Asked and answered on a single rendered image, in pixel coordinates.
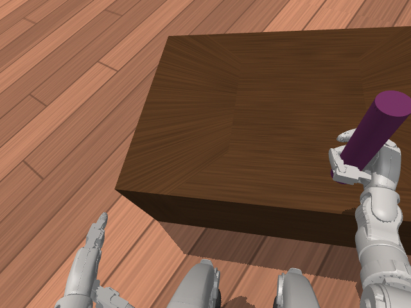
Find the left robot hand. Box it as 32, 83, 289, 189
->
64, 212, 135, 308

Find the can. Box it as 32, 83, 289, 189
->
331, 90, 411, 184

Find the left robot arm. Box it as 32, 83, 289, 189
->
54, 294, 93, 308

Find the right robot arm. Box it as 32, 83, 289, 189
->
355, 187, 411, 308

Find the right robot hand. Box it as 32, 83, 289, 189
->
328, 128, 401, 191

